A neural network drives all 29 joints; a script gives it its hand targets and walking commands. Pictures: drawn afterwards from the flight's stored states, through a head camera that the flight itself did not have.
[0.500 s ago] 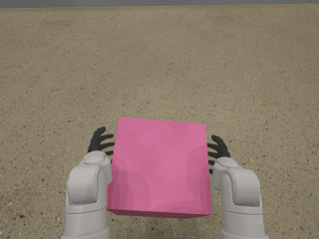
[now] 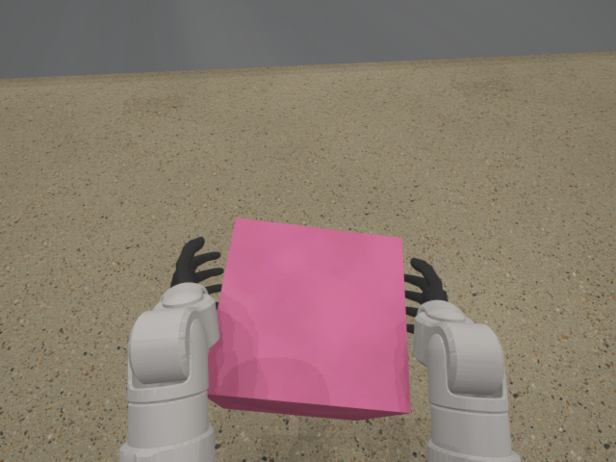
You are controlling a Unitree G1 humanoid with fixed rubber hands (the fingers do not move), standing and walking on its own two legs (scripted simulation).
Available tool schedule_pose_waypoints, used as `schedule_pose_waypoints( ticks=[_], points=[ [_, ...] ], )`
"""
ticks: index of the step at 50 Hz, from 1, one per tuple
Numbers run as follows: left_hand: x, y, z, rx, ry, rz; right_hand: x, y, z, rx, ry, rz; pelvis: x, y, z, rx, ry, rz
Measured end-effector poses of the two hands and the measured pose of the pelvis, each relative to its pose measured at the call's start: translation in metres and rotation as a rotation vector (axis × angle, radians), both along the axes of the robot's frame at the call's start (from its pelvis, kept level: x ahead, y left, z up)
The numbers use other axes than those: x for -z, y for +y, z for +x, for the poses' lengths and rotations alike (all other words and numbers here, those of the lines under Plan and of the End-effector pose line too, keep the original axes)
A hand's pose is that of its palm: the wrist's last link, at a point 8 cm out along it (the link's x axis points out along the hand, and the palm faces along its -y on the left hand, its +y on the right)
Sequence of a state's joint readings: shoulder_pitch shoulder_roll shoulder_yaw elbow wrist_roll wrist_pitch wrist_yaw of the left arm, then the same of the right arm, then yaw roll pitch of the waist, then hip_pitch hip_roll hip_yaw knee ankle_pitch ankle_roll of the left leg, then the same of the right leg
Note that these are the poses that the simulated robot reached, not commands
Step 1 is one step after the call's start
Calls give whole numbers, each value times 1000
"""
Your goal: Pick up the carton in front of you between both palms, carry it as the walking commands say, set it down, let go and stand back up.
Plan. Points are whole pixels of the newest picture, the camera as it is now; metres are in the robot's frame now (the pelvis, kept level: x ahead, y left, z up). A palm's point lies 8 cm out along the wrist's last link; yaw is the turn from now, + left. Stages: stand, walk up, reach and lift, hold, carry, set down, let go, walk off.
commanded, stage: carry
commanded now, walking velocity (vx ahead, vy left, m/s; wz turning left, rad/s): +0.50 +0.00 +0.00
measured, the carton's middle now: (303, 332) +0.32 +0.01 +0.00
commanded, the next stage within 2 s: none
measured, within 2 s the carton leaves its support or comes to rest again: neither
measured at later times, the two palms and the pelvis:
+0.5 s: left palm (239, 147) +0.65 +0.12 +0.09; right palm (392, 163) +0.62 -0.16 +0.06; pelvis +0.35 +0.00 -0.01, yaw -3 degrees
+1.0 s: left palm (252, 75) +1.00 +0.12 +0.07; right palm (364, 85) +0.98 -0.16 +0.05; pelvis +0.70 +0.00 -0.02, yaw -3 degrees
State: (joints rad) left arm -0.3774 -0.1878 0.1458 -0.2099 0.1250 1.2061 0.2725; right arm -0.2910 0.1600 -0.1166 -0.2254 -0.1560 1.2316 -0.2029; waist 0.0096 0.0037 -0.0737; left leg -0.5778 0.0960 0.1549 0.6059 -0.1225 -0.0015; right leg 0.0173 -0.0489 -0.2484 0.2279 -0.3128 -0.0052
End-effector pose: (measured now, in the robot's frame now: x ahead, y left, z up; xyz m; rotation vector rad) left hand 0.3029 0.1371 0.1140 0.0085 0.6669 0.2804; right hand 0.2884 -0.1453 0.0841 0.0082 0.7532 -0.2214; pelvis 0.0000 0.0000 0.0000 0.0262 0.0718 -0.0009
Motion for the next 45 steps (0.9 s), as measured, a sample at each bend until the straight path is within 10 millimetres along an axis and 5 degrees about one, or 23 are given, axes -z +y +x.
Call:
schedule_pose_waypoints(
  ticks=[6, 12, 20, 28, 34, 41, 45],
  points=[
    [34, 17, 102, 31, 18, -22, 22, 16, 97, 23, 22, -33, 27, 22, 103, 37, -15, 12],
    [64, 17, 169, 81, 183, -26, 43, 17, 150, 72, 189, -44, 5, 32, 167, 78, -5, -22],
    [39, 1, 275, 100, 95, -13, 22, 2, 252, 81, 102, -39, -5, 20, 266, 73, -4, -34],
    [21, -28, 393, 56, -7, 32, 20, -28, 385, 44, 0, 12, 20, -19, 396, 24, -14, -55],
    [16, -29, 459, -7, 65, 16, 12, -29, 465, -5, 71, 11, -1, -35, 465, -11, 7, -2],
    [-1, -23, 552, -40, 6, -1, -1, -24, 563, -24, 15, 16, -3, -32, 555, 0, 8, -1],
    [11, -19, 618, -1, 12, -5, 6, -20, 621, -3, 19, -10, 9, -21, 622, 12, -3, 1]
  ],
)
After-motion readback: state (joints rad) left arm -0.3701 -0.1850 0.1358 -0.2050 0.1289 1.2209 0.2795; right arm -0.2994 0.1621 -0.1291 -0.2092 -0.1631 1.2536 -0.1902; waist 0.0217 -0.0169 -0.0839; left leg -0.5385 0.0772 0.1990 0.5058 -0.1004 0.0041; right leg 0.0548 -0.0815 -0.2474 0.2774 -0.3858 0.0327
